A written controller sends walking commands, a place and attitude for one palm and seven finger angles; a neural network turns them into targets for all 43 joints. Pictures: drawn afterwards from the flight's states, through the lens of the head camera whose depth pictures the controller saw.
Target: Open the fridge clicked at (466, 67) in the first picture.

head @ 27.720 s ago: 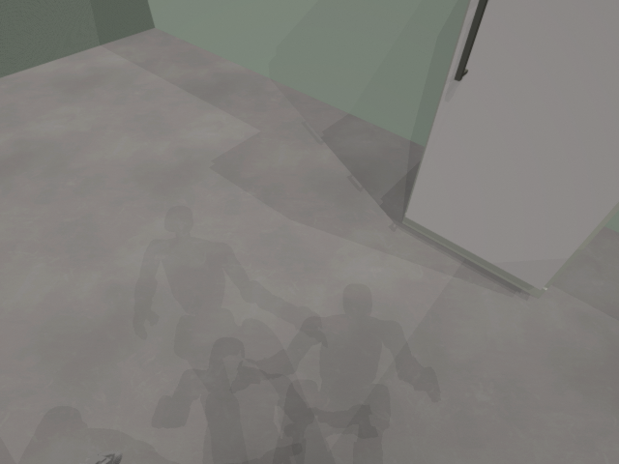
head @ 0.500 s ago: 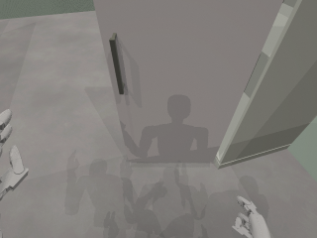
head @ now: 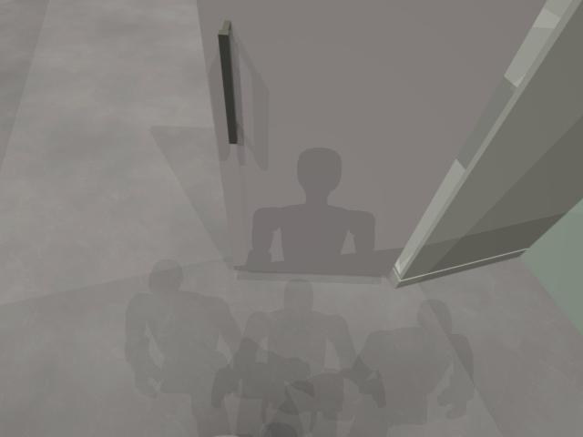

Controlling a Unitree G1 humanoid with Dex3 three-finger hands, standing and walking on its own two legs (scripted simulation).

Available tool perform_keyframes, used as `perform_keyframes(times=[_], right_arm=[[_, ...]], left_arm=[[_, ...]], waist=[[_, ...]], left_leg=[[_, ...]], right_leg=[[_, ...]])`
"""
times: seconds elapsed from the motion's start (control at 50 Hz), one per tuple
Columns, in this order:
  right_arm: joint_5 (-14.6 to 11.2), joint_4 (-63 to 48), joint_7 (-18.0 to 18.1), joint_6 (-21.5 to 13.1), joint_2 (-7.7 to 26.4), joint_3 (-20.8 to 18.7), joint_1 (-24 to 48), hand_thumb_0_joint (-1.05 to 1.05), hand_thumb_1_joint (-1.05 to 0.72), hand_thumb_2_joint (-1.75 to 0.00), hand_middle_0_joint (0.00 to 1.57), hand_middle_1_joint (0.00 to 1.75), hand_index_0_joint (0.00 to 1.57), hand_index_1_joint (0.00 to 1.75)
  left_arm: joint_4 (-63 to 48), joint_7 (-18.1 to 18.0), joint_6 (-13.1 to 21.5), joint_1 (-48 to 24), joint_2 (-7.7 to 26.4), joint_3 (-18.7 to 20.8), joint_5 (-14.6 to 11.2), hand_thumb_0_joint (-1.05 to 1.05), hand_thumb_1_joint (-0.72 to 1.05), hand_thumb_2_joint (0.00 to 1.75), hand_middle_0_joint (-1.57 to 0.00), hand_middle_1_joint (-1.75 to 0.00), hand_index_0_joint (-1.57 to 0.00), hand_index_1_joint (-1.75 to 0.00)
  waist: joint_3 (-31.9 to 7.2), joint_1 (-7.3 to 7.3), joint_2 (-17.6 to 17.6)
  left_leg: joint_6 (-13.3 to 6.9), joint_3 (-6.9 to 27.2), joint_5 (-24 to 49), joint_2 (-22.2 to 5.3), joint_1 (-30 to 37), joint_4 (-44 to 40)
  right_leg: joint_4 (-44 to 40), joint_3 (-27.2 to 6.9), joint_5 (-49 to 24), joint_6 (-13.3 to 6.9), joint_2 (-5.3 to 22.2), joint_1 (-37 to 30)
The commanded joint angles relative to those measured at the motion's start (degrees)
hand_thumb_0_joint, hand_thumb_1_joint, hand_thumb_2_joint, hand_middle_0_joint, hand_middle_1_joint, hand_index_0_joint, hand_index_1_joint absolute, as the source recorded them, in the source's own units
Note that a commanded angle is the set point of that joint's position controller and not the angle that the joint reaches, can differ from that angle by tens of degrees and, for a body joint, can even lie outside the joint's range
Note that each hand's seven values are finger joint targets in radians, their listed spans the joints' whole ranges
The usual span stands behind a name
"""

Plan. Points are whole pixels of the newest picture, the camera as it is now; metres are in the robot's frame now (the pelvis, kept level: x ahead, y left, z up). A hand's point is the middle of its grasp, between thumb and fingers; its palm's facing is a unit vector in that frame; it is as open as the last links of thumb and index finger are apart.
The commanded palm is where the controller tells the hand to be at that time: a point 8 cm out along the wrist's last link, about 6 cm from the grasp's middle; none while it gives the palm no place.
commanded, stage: let the arm hang, fingers relaxed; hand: left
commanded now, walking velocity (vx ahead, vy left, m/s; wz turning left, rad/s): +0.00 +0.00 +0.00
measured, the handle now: (230, 88) +0.68 +0.16 +0.09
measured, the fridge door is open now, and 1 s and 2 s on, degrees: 73 73 73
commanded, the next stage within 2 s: look to check the result in 0.74 s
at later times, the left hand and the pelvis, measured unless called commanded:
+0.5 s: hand out of the picture +0.07 +0.23 -0.15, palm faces -0.01 -0.96 -0.29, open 7.4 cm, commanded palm none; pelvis +0.01 +0.01 +0.01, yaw -1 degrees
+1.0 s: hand out of the picture +0.10 +0.22 -0.15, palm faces -0.03 -0.96 -0.29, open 7.4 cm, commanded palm none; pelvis +0.03 +0.00 +0.02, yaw -1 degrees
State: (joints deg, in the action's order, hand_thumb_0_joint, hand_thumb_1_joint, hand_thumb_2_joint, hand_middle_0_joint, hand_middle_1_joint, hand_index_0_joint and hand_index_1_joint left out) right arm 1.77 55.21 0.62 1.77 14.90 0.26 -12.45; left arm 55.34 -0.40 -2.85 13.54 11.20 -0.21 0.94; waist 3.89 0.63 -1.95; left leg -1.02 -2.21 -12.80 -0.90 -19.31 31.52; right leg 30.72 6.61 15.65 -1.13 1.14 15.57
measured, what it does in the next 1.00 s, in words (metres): stands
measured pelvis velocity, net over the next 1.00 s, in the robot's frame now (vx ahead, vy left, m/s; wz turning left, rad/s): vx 0.03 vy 0.00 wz -0.02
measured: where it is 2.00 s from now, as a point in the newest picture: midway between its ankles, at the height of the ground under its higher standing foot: outside the picture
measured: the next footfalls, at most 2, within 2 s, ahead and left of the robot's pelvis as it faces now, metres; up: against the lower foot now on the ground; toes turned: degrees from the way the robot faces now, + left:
none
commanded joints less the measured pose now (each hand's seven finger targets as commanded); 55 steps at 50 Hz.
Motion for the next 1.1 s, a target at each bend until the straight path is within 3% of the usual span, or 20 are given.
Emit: perform_keyframes(times=[0.0, 0.04, 0.06, 0.2, 0.32, 0.46, 0.6, 0.84, 1.08], right_arm=[[-0.04, -1.28, 0.8, -1.78, 7.34, -2.03, 1.26, 0.0, -0.9, -0.9, 0.2, 0.3, 0.2, 0.3], [-0.18, 0.34, 1.0, -1.83, 7.16, -2.27, -0.23, 0.0, -0.9, -0.9, 0.2, 0.3, 0.2, 0.3], [-0.37, 0.69, 1.04, -1.82, 7.16, -2.38, -0.93, 0.0, -0.9, -0.9, 0.2, 0.3, 0.2, 0.3], [-0.48, 4.09, 1.12, -1.69, 6.56, -2.65, -2.51, 0.0, -0.9, -0.9, 0.2, 0.3, 0.2, 0.3], [-0.28, 5.06, 0.91, -1.87, 7.35, -2.62, -1.05, 0.0, -0.9, -0.9, 0.2, 0.3, 0.2, 0.3], [-0.48, 5.33, 0.69, -2.58, 7.71, -2.33, 1.49, 0.0, -0.9, -0.9, 0.2, 0.3, 0.2, 0.3], [-0.44, 5.74, 0.59, -2.83, 8.49, -2.19, 3.66, 0.0, -0.9, -0.9, 0.2, 0.3, 0.2, 0.3], [-0.57, 5.92, 0.79, -3.05, 11.38, -2.19, 5.97, 0.0, -0.9, -0.9, 0.2, 0.3, 0.2, 0.3], [-0.76, 6.05, 0.79, -2.95, 13.5, -2.25, 7.14, 0.0, -0.9, -0.9, 0.2, 0.3, 0.2, 0.3]], left_arm=[[-0.52, -0.27, 3.01, 0.47, 10.8, 2.92, 0.02, 0.0, 0.9, 0.9, -0.2, -0.3, -0.2, -0.3], [1.41, -0.27, 3.24, 0.65, 10.61, 2.88, -0.06, 0.0, 0.9, 0.9, -0.2, -0.3, -0.2, -0.3], [2.05, -0.32, 3.35, 0.87, 10.71, 2.87, -0.02, 0.0, 0.9, 0.9, -0.2, -0.3, -0.2, -0.3], [5.83, -0.5, 3.55, 0.45, 10.56, 2.52, -0.05, 0.0, 0.9, 0.9, -0.2, -0.3, -0.2, -0.3], [6.61, -0.49, 3.42, -0.89, 11.28, 2.56, 0.08, 0.0, 0.9, 0.9, -0.2, -0.3, -0.2, -0.3], [6.09, -0.54, 4.09, -2.94, 12.11, 2.58, 0.09, 0.0, 0.9, 0.9, -0.2, -0.3, -0.2, -0.3], [5.69, -0.5, 4.58, -5.41, 13.0, 2.64, -0.04, 0.0, 0.9, 0.9, -0.2, -0.3, -0.2, -0.3], [5.89, -0.34, 4.91, -7.28, 14.95, 2.8, -0.26, 0.0, 0.9, 0.9, -0.2, -0.3, -0.2, -0.3], [6.52, -0.31, 5.02, -8.01, 17.06, 2.69, -0.33, 0.0, 0.9, 0.9, -0.2, -0.3, -0.2, -0.3]], waist=[[-6.97, -1.01, 11.06], [-6.82, -0.74, 9.53], [-6.4, -0.75, 6.85], [-2.88, -0.27, 1.85], [-0.81, -0.54, 1.87], [-3.87, -0.83, 1.02], [-5.11, -0.44, 1.94], [-6.31, -0.34, 3.74], [-6.04, -0.23, 1.98]], left_leg=[[-1.41, 7.58, -2.07, -5.53, 1.07, -10.09], [-1.42, 7.47, -2.0, -5.64, 1.95, -10.3], [-1.54, 7.6, -0.54, -5.83, 2.77, -10.03], [-1.41, 6.46, -0.94, -5.46, 4.48, -10.72], [-1.74, 7.68, -4.32, -5.96, 3.6, -14.12], [-1.51, 6.51, 5.73, -6.09, 6.85, -13.47], [-0.92, 5.85, 10.55, -5.97, 9.51, -13.27], [-0.65, 5.8, 12.74, -6.45, 11.89, -14.08], [-0.53, 5.65, 13.66, -6.94, 14.08, -14.56]], right_leg=[[-8.85, -8.03, 0.43, -2.31, 5.06, -5.83], [-9.66, -8.11, 0.19, -2.61, 5.29, -5.57], [-10.14, -7.75, -0.54, -2.58, 5.32, -5.26], [-12.62, -8.28, 1.93, -2.64, 6.02, -2.71], [-12.25, -7.94, 3.15, -2.1, 5.22, -2.2], [-11.97, -7.82, -4.44, -1.47, 5.84, -5.18], [-12.77, -8.12, -9.02, -1.33, 6.58, -6.79], [-14.46, -8.49, -11.55, -1.61, 6.92, -9.17], [-15.69, -8.66, -13.9, -1.65, 7.28, -9.37]])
